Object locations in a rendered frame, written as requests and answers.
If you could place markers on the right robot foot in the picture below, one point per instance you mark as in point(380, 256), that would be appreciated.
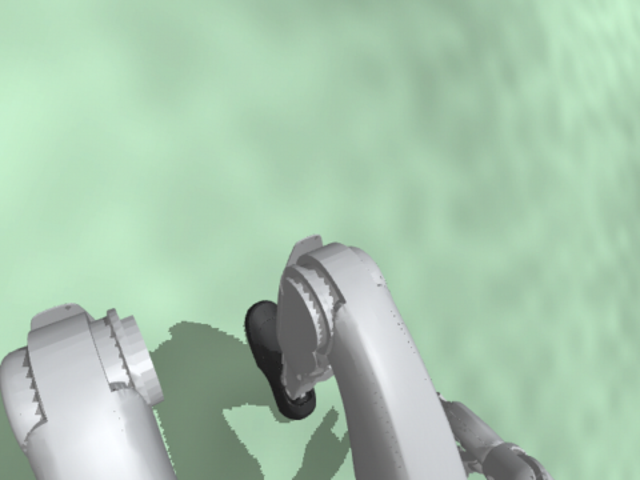
point(260, 326)

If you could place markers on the right robot arm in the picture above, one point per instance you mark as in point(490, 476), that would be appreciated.
point(508, 461)

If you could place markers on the right robot hand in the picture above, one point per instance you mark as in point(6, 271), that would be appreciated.
point(473, 434)

